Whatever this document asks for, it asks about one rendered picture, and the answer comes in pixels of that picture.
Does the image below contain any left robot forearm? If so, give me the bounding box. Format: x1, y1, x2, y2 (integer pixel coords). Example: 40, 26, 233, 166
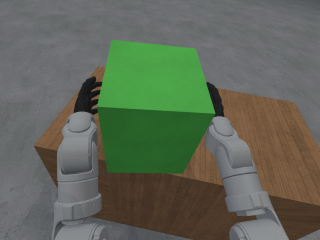
51, 111, 102, 240

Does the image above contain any pedestal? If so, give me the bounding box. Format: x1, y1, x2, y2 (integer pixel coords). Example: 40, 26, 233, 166
34, 66, 320, 240

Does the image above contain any robot right upper arm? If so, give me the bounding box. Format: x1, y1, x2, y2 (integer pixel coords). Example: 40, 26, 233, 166
229, 218, 288, 240

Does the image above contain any right robot hand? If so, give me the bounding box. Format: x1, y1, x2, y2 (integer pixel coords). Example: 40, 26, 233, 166
206, 82, 225, 117

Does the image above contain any robot left upper arm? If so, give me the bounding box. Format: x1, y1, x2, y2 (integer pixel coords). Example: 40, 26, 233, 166
54, 223, 109, 240

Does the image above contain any left robot hand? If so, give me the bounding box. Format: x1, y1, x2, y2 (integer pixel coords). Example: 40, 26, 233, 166
73, 76, 102, 115

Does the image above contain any right robot forearm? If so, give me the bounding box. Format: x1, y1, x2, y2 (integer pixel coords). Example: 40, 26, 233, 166
204, 116, 289, 240

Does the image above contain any carton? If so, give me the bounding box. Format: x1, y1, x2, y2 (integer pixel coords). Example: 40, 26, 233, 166
97, 40, 216, 174

